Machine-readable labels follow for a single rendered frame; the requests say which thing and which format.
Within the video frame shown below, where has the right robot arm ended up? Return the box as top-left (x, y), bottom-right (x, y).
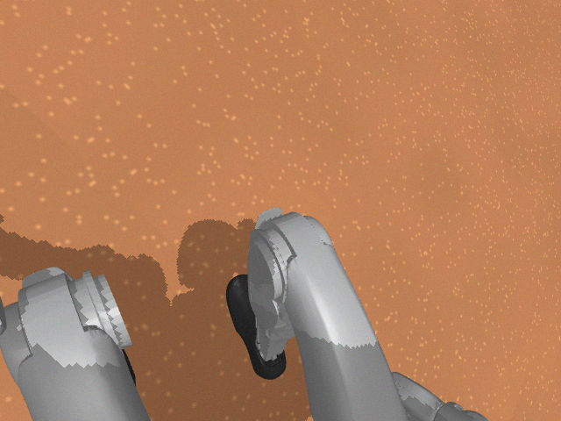
top-left (433, 402), bottom-right (488, 421)

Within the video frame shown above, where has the right robot foot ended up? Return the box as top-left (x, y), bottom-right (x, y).
top-left (226, 275), bottom-right (286, 380)

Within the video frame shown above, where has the right robot hand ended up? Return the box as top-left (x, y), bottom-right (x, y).
top-left (392, 372), bottom-right (444, 421)

